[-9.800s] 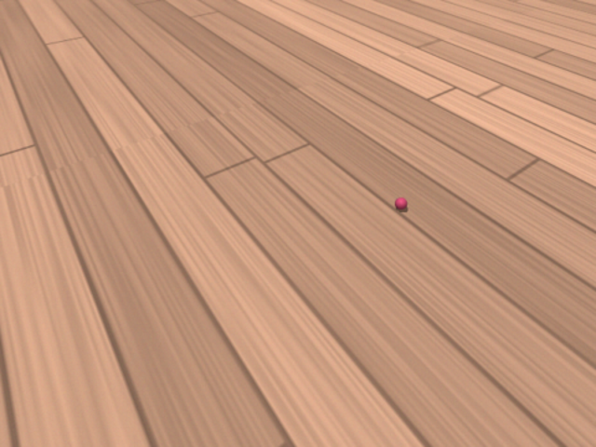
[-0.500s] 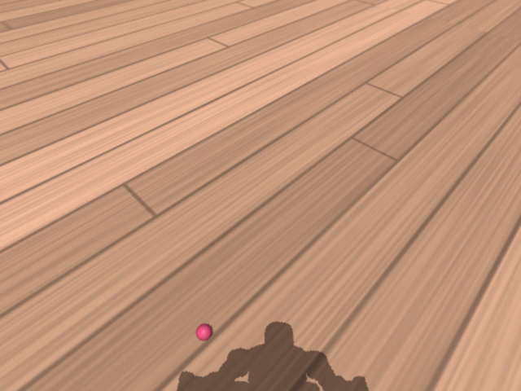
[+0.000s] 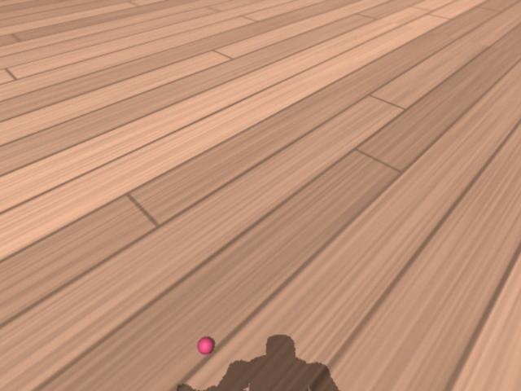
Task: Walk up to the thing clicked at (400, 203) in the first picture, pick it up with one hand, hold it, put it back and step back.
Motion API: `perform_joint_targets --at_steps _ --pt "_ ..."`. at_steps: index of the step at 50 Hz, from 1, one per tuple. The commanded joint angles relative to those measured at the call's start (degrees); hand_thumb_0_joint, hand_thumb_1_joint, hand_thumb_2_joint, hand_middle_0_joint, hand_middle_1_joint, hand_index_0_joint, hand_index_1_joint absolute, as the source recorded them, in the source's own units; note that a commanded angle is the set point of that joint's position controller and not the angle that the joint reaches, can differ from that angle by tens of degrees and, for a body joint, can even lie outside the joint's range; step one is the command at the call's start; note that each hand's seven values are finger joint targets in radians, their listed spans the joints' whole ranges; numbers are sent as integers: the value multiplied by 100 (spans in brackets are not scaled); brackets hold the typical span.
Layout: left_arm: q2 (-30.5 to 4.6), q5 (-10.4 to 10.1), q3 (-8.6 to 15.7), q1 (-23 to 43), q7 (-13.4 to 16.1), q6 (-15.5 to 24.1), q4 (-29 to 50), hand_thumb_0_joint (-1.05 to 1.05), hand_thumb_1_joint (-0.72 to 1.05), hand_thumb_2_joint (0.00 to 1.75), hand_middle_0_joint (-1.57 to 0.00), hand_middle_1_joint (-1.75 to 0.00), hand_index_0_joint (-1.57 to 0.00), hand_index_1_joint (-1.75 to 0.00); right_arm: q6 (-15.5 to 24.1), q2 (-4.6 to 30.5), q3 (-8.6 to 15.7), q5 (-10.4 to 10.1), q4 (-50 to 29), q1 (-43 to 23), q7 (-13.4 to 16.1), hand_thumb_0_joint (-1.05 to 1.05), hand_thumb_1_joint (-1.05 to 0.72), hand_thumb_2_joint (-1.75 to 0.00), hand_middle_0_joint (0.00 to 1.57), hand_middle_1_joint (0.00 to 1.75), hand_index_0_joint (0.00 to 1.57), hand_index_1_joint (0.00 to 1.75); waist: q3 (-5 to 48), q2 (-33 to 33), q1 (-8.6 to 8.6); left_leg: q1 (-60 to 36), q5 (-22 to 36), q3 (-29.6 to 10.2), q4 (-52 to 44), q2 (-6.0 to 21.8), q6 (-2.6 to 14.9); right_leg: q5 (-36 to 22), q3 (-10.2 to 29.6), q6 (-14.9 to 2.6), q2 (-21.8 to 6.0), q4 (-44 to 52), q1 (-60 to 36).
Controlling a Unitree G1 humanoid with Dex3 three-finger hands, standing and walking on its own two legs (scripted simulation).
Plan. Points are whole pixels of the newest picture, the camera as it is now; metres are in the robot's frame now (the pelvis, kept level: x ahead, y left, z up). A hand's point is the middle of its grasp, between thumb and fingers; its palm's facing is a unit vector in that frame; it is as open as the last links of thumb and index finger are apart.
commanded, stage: walk up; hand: left
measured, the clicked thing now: (205, 345) +0.46 +0.23 -0.74
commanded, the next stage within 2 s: none
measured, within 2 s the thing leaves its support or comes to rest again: neither
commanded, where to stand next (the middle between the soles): +0.07 +0.00 m, yaw +0 degrees
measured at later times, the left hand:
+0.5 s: hand out of the picture +0.12 +0.29 -0.17, palm faces -0.05 -0.92 -0.39, open 7.4 cm
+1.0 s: hand out of the picture +0.13 +0.27 -0.16, palm faces -0.05 -0.92 -0.39, open 7.4 cm
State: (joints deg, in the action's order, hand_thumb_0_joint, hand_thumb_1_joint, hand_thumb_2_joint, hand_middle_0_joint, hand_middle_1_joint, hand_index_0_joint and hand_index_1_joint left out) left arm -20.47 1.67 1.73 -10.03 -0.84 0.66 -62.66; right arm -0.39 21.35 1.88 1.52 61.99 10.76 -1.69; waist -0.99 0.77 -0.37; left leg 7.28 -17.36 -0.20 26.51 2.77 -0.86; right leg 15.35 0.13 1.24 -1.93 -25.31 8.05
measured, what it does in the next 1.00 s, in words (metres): steps on the spot: left foot, then right foot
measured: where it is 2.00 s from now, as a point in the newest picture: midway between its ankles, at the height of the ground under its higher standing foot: outside the picture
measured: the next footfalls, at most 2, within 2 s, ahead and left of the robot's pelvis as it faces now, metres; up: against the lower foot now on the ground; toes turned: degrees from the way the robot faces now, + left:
left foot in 0.50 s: +0.15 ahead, +0.15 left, +0.00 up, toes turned +1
right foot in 0.76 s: +0.10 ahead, -0.11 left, +0.00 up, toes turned -1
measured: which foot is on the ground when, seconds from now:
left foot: down 0.00-0.32, up 0.34-0.48, down 0.50-0.82, up 0.84-1.00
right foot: down 0.00-0.52, up 0.54-0.74, down 0.76-1.00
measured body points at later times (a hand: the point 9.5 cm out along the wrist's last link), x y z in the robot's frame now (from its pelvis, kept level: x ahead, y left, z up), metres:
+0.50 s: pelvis +0.05 +0.02 -0.01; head +0.10 +0.02 +0.43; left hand +0.12 +0.33 -0.14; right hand +0.15 -0.29 -0.13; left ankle +0.11 +0.14 -0.74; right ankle -0.01 -0.14 -0.74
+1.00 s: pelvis +0.05 +0.01 -0.01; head +0.12 +0.00 +0.44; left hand +0.13 +0.32 -0.13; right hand +0.16 -0.30 -0.14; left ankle +0.02 +0.14 -0.71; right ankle +0.06 -0.10 -0.74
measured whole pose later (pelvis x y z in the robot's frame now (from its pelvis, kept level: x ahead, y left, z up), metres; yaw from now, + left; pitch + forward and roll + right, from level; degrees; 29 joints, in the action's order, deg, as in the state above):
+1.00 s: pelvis +0.05 +0.01 -0.01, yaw -1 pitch -1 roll +2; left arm -20.4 2.2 2.1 -8.5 0.2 -1.4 -53.7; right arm -1.2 22.2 2.7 -0.9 52.9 6.1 0.5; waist -9.0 0.1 -1.2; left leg 18.0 -29.1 -2.7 47.4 -2.6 0.9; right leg 17.7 0.1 -1.1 -1.5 -34.1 15.7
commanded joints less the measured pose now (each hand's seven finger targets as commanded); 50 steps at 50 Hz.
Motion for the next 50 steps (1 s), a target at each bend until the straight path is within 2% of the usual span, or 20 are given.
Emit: perform_joint_targets --at_steps 1,5,11,14,15,16,17,19,22,24,25,26,28,30,36,39,41,42,45,50 --pt "-1366 -59 309 329 80 192 567 0 90 90 -20 -30 -20 -30 197 1056 220 -3 -523 -176 80 0 -90 -90 20 30 20 30 -442 -297 -12 546 535 -246 -408 147 375 -358 693 -551 -497 536 195" --pt "-1204 -117 249 270 135 207 695 0 90 90 -20 -30 -20 -30 211 1311 340 -71 -579 62 136 0 -90 -90 20 30 20 30 291 225 75 -391 2587 -431 -214 471 548 -2016 5 -392 -184 -418 -11" --pt "-1119 -109 210 327 164 152 854 0 90 90 -20 -30 -20 -30 80 1448 463 -93 -804 110 176 0 -90 -90 20 30 20 30 -34 740 146 -609 2767 -721 -65 800 915 -402 -372 -374 154 -659 699" --pt "-1397 -95 328 -502 203 236 679 0 90 90 -20 -30 -20 -30 51 1233 393 -175 -1073 -262 183 0 -90 -90 20 30 20 30 251 -84 -251 770 2657 -44 1118 246 547 -2405 325 -650 -380 -246 -1127" --pt "-1741 -115 466 -962 239 239 597 0 90 90 -20 -30 -20 -30 68 1023 315 -175 -1230 -463 192 0 -90 -90 20 30 20 30 392 -744 -542 1617 1921 403 2309 -258 308 -3130 1070 -1078 -1011 -98 -1838" --pt "-1841 -107 505 -1150 264 254 598 0 90 90 -20 -30 -20 -30 28 814 267 -130 -1326 -600 211 0 -90 -90 20 30 20 30 135 -1093 -660 2434 -1331 233 2958 -511 254 -4138 1888 -1675 -1888 216 -2033" --pt "-1916 -54 531 -1031 269 270 758 0 90 90 -20 -30 -20 -30 8 814 268 -80 -1434 -721 217 0 -90 -90 20 30 20 30 -182 -824 -589 2696 -1999 -264 2668 -151 254 -4231 2099 -1942 -2185 293 -1810" --pt "-1739 -47 484 -526 274 224 934 0 90 90 -20 -30 -20 -30 73 909 315 -107 -1398 -710 134 0 -90 -90 20 30 20 30 -464 -757 -324 2377 -2093 -312 2175 38 317 -4088 1276 -1742 -1771 140 -1199" --pt "-1512 -7 341 256 283 206 1209 0 90 90 -20 -30 -20 -30 103 881 371 -145 -1130 -37 83 0 -90 -90 20 30 20 30 -146 -1028 92 1116 -435 46 787 -42 302 -3784 410 -1069 -1117 -293 -543" --pt "-1339 -145 248 659 262 135 1333 0 90 90 -20 -30 -20 -30 136 1059 500 -92 -762 667 137 0 -90 -90 20 30 20 30 347 -381 573 -487 2021 134 -405 -130 326 -2635 -203 -513 -559 -1415 418" --pt "-1042 -250 170 687 237 77 1423 0 90 90 -20 -30 -20 -30 144 1381 615 -52 -744 821 183 0 -90 -90 20 30 20 30 572 525 679 -1130 3257 -905 -489 557 620 -1234 -381 -203 92 -2432 1170" --pt "-872 -317 153 428 254 -25 1371 0 90 90 -20 -30 -20 -30 188 1470 564 -62 -884 677 243 0 -90 -90 20 30 20 30 678 783 474 -986 3223 -2022 -818 1265 966 1657 237 -186 534 -2640 1321" --pt "-1219 -337 228 -133 262 -203 1002 0 90 90 -20 -30 -20 -30 174 1637 547 -78 -1082 -284 262 0 -90 -90 20 30 20 30 245 741 68 762 891 -2159 -930 1584 1453 2135 630 -305 104 -3059 552" --pt "-1170 -310 239 -311 203 -210 773 0 90 90 -20 -30 -20 -30 154 1357 429 -13 -1206 -921 262 0 -90 -90 20 30 20 30 -87 888 -158 809 440 -1479 -956 1264 1215 1894 712 -344 28 -2576 679" --pt "-1083 -136 322 -342 181 -127 694 0 90 90 -20 -30 -20 -30 100 1362 416 -115 -1145 -568 293 0 -90 -90 20 30 20 30 300 828 -99 341 3048 -955 141 1120 1064 681 -13 -235 154 -789 273" --pt "-1468 -8 434 -285 186 -113 788 0 90 90 -20 -30 -20 -30 8 1200 398 -267 -1277 -608 297 0 -90 -90 20 30 20 30 378 -141 -78 708 1920 -437 1052 402 531 -1411 776 -609 -475 32 92" --pt "-1933 -32 490 332 146 -108 1075 0 90 90 -20 -30 -20 -30 -83 989 366 -287 -1280 -669 324 0 -90 -90 20 30 20 30 -70 -1301 -82 925 -1292 65 2323 -647 211 -1824 2077 -1632 -1771 611 1028" --pt "-1836 30 469 402 132 -91 1192 0 90 90 -20 -30 -20 -30 -109 1063 397 -228 -1241 -553 332 0 -90 -90 20 30 20 30 -251 -1368 -44 856 -1871 -256 2967 -575 198 -2157 2379 -1861 -1974 607 1290" --pt "-1434 25 417 392 172 -61 1330 0 90 90 -20 -30 -20 -30 -47 926 345 -245 -1256 -392 301 0 -90 -90 20 30 20 30 -168 -1107 -21 1522 -1635 -498 3021 -625 254 -3458 1328 -1553 -1357 72 350" --pt "-1268 -2 354 266 190 -72 1364 0 90 90 -20 -30 -20 -30 133 851 261 -183 -1130 -108 299 0 -90 -90 20 30 20 30 671 -869 -60 1097 -398 -17 288 -414 93 -3356 812 -1073 -943 -789 -989"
